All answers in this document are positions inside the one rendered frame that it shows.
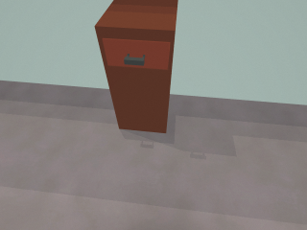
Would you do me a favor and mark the drawer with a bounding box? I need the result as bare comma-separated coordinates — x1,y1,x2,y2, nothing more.
102,38,171,70

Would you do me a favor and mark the handle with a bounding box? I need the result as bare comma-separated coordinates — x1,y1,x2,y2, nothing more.
124,54,145,66

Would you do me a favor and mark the cabinet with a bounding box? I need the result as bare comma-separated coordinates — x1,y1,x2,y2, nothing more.
94,0,178,133

